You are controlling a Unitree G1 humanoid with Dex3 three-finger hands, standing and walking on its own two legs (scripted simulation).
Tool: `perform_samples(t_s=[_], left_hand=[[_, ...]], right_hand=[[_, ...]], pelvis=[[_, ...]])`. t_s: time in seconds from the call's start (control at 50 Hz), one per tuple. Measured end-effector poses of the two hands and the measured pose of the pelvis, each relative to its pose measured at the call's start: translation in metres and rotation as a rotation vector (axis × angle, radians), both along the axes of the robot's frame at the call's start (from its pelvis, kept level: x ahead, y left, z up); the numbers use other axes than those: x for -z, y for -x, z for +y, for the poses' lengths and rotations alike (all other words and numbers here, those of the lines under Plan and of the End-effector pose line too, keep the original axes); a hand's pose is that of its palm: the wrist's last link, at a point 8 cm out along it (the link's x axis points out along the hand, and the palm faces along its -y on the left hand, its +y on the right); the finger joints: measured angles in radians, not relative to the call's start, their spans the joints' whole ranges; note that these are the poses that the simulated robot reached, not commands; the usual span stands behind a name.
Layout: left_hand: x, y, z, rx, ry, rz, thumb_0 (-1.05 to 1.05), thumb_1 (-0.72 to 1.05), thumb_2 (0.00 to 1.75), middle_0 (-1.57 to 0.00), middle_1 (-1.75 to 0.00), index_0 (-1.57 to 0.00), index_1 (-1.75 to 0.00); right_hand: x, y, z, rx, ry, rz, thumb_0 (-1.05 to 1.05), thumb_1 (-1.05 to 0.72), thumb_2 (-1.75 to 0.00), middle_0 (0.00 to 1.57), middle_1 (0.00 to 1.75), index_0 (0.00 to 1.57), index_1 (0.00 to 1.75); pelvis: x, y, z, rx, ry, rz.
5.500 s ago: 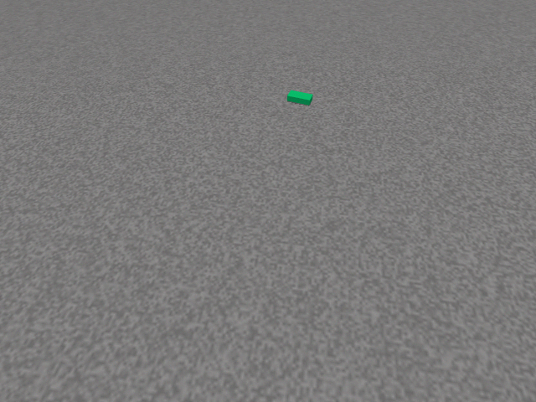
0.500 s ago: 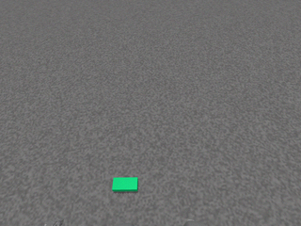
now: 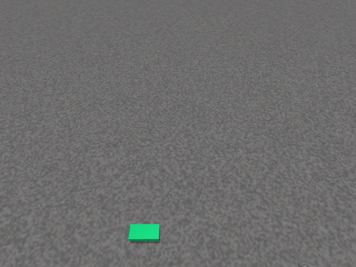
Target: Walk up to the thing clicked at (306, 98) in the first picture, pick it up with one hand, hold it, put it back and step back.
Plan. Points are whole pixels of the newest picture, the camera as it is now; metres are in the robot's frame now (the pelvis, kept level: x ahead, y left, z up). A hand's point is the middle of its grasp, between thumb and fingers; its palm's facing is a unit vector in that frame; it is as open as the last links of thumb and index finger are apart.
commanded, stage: walk up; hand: left
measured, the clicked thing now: (144, 232) +0.42 +0.21 -0.76
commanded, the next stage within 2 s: stand in 0.94 s
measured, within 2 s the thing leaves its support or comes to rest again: neither
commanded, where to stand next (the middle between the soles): +0.03 -0.02 m, yaw +0 degrees
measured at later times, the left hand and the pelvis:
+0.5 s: hand out of the picture +0.10 +0.24 -0.15, palm faces -0.02 -0.94 -0.33, open 7.4 cm; pelvis +0.01 -0.01 +0.01, yaw -1 degrees
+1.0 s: hand out of the picture +0.11 +0.24 -0.15, palm faces -0.03 -0.94 -0.33, open 7.4 cm; pelvis +0.02 -0.01 +0.01, yaw -1 degrees
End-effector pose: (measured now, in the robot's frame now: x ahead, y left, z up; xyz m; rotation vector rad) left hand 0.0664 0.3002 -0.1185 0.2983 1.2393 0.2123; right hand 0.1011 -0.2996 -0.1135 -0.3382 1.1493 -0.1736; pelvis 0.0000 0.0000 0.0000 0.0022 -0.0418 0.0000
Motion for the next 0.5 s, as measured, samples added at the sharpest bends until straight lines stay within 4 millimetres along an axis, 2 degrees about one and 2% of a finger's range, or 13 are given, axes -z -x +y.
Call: perform_samples(t_s=[0.18, 0.5], left_hand=[[-0.007, -0.018, -0.009, 0.003, 0.001, -0.028, 0.0, 0.91, 0.9, -0.2, -0.3, -0.2, -0.3], [-0.006, -0.027, -0.017, 0.023, 0.006, -0.013, 0.0, 0.91, 0.9, -0.21, -0.3, -0.2, -0.3]], right_hand=[[0.0, -0.003, -0.002, 0.017, -0.016, 0.005, 0.0, -0.9, -0.9, 0.21, 0.3, 0.2, 0.3], [0.005, 0.034, -0.011, 0.069, -0.011, 0.09, 0.0, -0.91, -0.9, 0.2, 0.3, 0.2, 0.3]], pelvis=[[-0.004, -0.005, -0.005, 0.002, -0.001, -0.002], [-0.005, -0.008, -0.009, 0.013, 0.0, 0.005]])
